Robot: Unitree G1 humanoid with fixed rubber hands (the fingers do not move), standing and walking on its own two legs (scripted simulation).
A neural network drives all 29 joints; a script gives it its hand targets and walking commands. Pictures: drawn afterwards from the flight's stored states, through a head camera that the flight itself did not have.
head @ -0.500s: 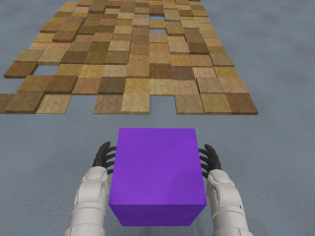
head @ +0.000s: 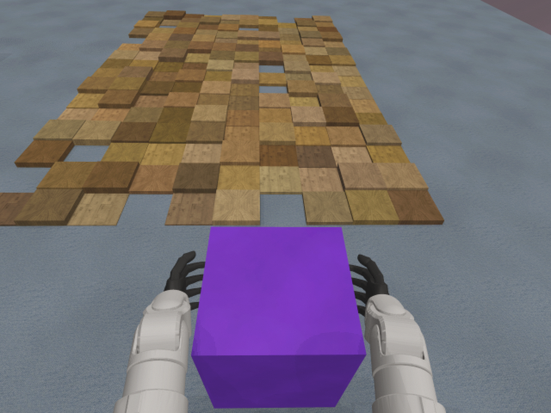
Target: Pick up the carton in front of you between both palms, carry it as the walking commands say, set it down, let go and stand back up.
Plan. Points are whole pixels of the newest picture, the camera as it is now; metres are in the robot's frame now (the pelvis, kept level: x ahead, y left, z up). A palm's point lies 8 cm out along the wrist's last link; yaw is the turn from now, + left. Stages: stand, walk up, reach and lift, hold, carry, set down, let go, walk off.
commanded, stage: reach and lift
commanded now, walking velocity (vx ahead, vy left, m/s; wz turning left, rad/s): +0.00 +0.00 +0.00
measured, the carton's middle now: (275, 320) +0.31 +0.00 -0.05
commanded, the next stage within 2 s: hold in 0.68 s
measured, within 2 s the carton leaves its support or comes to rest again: neither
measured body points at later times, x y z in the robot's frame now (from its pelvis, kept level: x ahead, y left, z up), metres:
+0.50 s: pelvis +0.02 +0.00 +0.01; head +0.00 +0.00 +0.46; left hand +0.32 +0.15 +0.03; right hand +0.32 -0.15 +0.03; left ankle +0.03 +0.12 -0.74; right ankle +0.03 -0.13 -0.74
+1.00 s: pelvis +0.01 +0.00 +0.01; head -0.03 +0.00 +0.45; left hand +0.31 +0.15 +0.05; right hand +0.31 -0.15 +0.05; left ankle +0.03 +0.12 -0.74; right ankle +0.03 -0.13 -0.74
